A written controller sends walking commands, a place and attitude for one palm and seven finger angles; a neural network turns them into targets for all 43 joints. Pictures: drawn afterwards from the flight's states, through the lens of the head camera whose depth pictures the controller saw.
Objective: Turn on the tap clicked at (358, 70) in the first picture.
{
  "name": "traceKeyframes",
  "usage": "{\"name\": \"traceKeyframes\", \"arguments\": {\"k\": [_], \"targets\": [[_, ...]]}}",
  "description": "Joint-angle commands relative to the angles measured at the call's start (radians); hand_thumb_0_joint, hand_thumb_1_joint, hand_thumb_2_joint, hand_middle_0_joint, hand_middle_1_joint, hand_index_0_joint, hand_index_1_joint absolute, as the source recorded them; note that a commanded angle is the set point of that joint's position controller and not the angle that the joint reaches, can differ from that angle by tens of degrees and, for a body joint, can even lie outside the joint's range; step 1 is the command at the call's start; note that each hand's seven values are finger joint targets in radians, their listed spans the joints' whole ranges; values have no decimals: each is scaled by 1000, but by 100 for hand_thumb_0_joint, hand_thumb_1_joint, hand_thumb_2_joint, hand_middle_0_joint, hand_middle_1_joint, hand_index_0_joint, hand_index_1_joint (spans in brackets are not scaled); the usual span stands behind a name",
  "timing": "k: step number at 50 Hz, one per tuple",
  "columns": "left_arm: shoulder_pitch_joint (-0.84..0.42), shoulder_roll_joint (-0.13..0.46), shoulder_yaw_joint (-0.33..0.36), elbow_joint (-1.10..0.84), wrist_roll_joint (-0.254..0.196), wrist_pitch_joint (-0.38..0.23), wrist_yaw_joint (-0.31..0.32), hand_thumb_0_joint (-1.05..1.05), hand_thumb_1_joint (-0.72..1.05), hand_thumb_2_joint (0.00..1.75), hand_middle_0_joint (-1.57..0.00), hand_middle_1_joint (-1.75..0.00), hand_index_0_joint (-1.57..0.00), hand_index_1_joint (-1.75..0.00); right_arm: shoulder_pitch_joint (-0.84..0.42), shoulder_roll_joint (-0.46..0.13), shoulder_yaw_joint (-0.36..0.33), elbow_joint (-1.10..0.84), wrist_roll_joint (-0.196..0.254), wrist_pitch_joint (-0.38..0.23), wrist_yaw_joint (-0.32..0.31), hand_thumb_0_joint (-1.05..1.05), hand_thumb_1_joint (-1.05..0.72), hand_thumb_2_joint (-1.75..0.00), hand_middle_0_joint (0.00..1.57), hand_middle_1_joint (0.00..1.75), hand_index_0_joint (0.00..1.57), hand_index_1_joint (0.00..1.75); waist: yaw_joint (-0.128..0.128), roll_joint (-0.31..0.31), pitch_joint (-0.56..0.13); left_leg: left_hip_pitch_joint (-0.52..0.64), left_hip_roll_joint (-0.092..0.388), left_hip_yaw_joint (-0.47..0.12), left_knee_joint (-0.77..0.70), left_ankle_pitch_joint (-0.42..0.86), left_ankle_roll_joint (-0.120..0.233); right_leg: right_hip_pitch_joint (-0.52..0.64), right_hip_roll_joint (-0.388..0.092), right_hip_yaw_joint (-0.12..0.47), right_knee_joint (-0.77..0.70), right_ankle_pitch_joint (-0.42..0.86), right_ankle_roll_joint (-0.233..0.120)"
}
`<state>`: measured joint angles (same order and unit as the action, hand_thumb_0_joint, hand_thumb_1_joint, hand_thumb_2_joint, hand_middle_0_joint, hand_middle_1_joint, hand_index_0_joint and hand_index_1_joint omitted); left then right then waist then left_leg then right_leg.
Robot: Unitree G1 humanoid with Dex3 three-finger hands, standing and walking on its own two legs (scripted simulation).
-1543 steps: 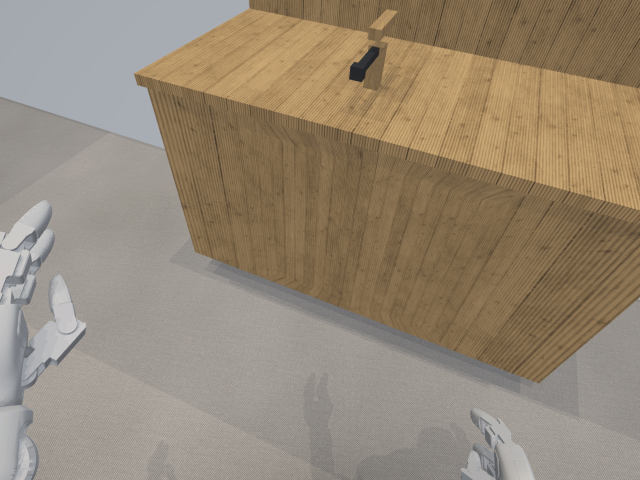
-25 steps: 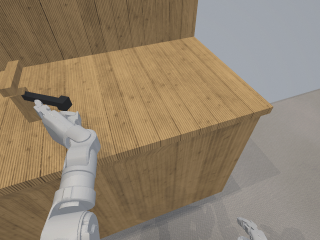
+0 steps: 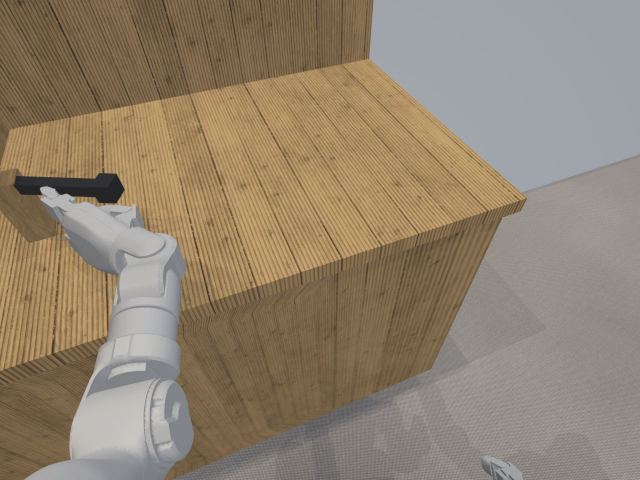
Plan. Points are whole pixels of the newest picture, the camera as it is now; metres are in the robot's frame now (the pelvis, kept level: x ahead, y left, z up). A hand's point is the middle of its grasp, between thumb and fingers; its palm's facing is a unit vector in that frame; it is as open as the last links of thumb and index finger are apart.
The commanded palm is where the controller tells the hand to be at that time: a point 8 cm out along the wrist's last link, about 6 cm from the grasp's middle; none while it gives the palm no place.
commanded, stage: push the lever round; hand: left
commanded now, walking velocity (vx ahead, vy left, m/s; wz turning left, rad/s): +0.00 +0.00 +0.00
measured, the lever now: (107, 188) +0.45 +0.29 +0.14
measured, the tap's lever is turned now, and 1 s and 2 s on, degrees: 64 86 86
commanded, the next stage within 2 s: lift the hand up off the lever in 0.26 s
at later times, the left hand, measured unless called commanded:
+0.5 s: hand (137, 200) +0.45 +0.25 +0.13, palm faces +0.86 -0.50 -0.10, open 7.8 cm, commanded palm +0.40 +0.27 +0.14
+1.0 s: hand (130, 181) +0.45 +0.25 +0.16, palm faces +0.84 -0.54 -0.06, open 7.8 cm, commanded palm +0.39 +0.26 +0.16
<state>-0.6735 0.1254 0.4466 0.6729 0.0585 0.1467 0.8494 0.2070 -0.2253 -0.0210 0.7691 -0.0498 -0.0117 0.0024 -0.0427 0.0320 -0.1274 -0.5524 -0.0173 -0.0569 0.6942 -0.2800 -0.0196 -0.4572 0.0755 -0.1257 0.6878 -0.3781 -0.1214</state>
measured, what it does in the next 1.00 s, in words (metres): stands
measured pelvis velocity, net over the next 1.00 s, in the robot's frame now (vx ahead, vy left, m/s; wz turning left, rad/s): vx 0.01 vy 0.01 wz -0.02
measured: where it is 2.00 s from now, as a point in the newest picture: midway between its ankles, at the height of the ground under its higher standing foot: outside the picture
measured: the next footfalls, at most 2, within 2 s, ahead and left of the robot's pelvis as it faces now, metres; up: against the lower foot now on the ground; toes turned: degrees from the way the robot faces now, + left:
none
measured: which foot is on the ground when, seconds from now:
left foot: down 0.00-1.00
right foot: down 0.00-1.00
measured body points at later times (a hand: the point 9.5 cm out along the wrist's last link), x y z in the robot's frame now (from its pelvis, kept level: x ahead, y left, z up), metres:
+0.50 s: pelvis -0.01 +0.00 +0.00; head +0.02 -0.02 +0.45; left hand +0.40 +0.27 +0.14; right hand +0.06 -0.26 -0.13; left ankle +0.04 +0.13 -0.71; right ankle -0.02 -0.03 -0.71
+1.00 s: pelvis +0.01 +0.01 +0.01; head +0.01 -0.01 +0.46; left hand +0.40 +0.27 +0.17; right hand +0.10 -0.24 -0.12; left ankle +0.04 +0.14 -0.71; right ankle -0.02 -0.03 -0.71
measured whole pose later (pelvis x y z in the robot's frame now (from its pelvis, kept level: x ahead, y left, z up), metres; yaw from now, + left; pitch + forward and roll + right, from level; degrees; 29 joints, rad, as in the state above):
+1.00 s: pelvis +0.01 +0.01 +0.01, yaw -1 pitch +7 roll +1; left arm -0.71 0.16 0.46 0.69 0.06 0.15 0.81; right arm 0.27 -0.23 -0.03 0.77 -0.05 -0.01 0.02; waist -0.06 0.04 -0.14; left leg -0.49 -0.02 -0.03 0.64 -0.28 -0.01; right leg -0.40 0.08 -0.10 0.63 -0.36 -0.11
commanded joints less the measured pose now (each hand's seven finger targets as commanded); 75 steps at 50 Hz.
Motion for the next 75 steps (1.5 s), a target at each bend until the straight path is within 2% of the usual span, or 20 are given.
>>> {"name": "traceKeyframes", "arguments": {"k": [1, 7, 8, 14, 17, 21, 24, 27, 29, 35, 40, 47, 49, 52, 61, 66, 67, 71, 72, 75], "targets": [[-497, 253, -29, -200, 51, -84, -2, 0, 90, 90, -15, -15, -15, -15, -45, -122, -32, -121, 5, -46, -6, 0, -90, -90, 20, 30, 20, 30, -17, -63, -299, 102, -7, 12, -18, 128, 59, 139, -120, 142, -135, 407, 147], [-528, 307, 8, -167, 62, -97, -5, 0, 90, 90, -15, -15, -15, -15, -18, -127, -36, -111, 2, -43, -5, 0, -90, -90, 20, 30, 20, 30, -15, -14, -311, 93, -8, 10, -14, 128, 59, 141, -121, 148, -128, 414, 145], [-542, 285, -13, -169, 62, -100, -7, 0, 90, 90, -15, -15, -15, -15, -16, -124, -34, -115, 1, -44, -4, 0, -90, -90, 20, 30, 20, 30, -21, -5, -312, 96, -10, 15, -14, 129, 60, 136, -120, 149, -126, 419, 146], [-576, 351, 24, -86, 71, -113, -12, 0, 90, 90, -15, -15, -15, -15, 11, -131, -34, -108, -1, -37, -5, 0, -90, -90, 20, 30, 20, 30, -36, -37, -286, 46, -7, 13, -10, 88, 63, 128, -126, 168, -138, 378, 157], [-614, 353, 20, -88, 81, -129, -13, 0, 90, 90, -15, -15, -15, -15, 26, -131, -37, -104, -5, -38, -2, 0, -90, -90, 20, 30, 20, 30, -38, 14, -312, 65, -9, 13, -7, 97, 64, 115, -119, 160, -126, 382, 150], [-570, 401, 67, -81, 76, -142, -13, 0, 90, 90, -15, -15, -15, -15, 44, -133, -38, -116, -5, -34, 2, 0, -90, -90, 20, 30, 20, 30, -26, -27, -353, 40, -10, 15, -3, 100, 64, 169, -126, 177, -125, 430, 162], [-611, 355, 21, -88, 78, -144, -20, 0, 90, 90, -15, -15, -15, -15, 43, -130, -37, -114, -4, -36, 5, 0, -90, -90, 20, 30, 20, 30, -40, 13, -323, 72, -7, 17, -15, 105, 66, 132, -112, 157, -127, 394, 152], [-594, 387, 46, -69, 76, -136, -23, 0, 90, 90, -15, -15, -15, -15, 44, -138, -38, -111, -3, -34, 5, 0, -90, -90, 20, 30, 20, 30, -37, 6, -304, 65, -6, 15, -21, 95, 67, 138, -113, 160, -139, 375, 150], [-643, 336, -3, -94, 73, -139, -26, 0, 90, 90, -15, -15, -15, -15, 43, -133, -36, -112, -3, -41, 7, 0, -90, -90, 20, 30, 20, 30, -50, 13, -300, 93, -6, 16, -29, 97, 69, 115, -105, 152, -143, 352, 148], [-629, 350, 19, -112, 77, -136, -12, 0, 90, 90, -15, -15, -15, -15, 49, -133, -38, -104, -8, -48, 10, 0, -90, -90, 20, 30, 20, 30, -38, -5, -320, 119, -4, 16, -41, 119, 69, 137, -95, 140, -144, 355, 141], [-599, 323, 5, -191, 76, -120, -10, 0, 90, 90, -15, -15, -15, -15, 35, -128, -41, -111, -6, -48, 12, 0, -90, -90, 20, 30, 20, 30, -21, 43, -359, 178, -3, 23, -48, 190, 65, 167, -90, 129, -134, 416, 131], [-440, 256, -5, -185, 34, -45, -28, 0, 90, 90, -15, -15, -15, -15, 8, -133, -40, -120, 3, -46, 12, 0, -90, -90, 20, 30, 20, 30, 4, -34, -285, 192, -2, 23, -82, 220, 60, 198, -86, 106, -154, 446, 128], [-418, 199, -48, -189, 12, -13, -39, 0, 90, 90, -15, -15, -15, -15, -9, -129, -36, -128, 12, -43, 10, 0, -90, -90, 20, 30, 20, 30, 2, -34, -245, 200, -3, 30, -99, 205, 58, 190, -87, 106, -173, 422, 129], [-398, 223, -22, -197, -5, 14, -41, 0, 90, 90, -15, -15, -15, -15, -26, -134, -32, -129, 17, -40, 4, 0, -90, -90, 20, 30, 20, 30, 15, -68, -211, 200, -3, 26, -118, 199, 59, 208, -94, 106, -193, 427, 133], [-540, 147, -117, -364, 41, 9, -13, 0, 90, 90, -15, -15, -15, -15, -75, -109, -33, -112, 9, -67, 7, 0, -90, -90, 20, 30, 20, 30, 4, 27, -271, 298, 2, 21, -105, 260, 50, 160, -77, 97, -178, 375, 106], [-486, 166, -86, -301, 10, 55, -22, 0, 90, 90, -15, -15, -15, -15, -89, -112, -28, -110, 15, -57, -10, 0, -90, -90, 20, 30, 20, 30, 13, -49, -270, 268, -3, 26, -117, 253, 48, 211, -91, 105, -184, 433, 121], [-473, 194, -61, -291, 8, 63, -27, 0, 90, 90, -15, -15, -15, -15, -93, -116, -28, -110, 17, -51, -13, 0, -90, -90, 20, 30, 20, 30, 29, -30, -274, 266, -6, 24, -123, 258, 46, 221, -91, 104, -183, 431, 117], [-432, 169, -69, -326, -5, 87, -26, 0, 90, 90, -15, -15, -15, -15, -102, -109, -23, -129, 21, -45, -12, 0, -90, -90, 20, 30, 20, 30, 36, -55, -292, 276, -4, 38, -126, 302, 47, 269, -102, 107, -182, 545, 131], [-406, 207, -32, -305, -6, 88, -26, 0, 90, 90, -15, -15, -15, -15, -98, -113, -23, -126, 23, -41, -13, 0, -90, -90, 20, 30, 20, 30, 48, -68, -290, 270, -4, 31, -131, 309, 47, 278, -102, 103, -180, 557, 131], [-430, 188, -60, -313, 1, 94, -29, 0, 90, 90, -15, -15, -15, -15, -111, -111, -18, -127, 25, -41, -12, 0, -90, -90, 20, 30, 20, 30, 31, -91, -238, 248, -1, 37, -140, 268, 51, 261, -106, 108, -199, 520, 138]]}}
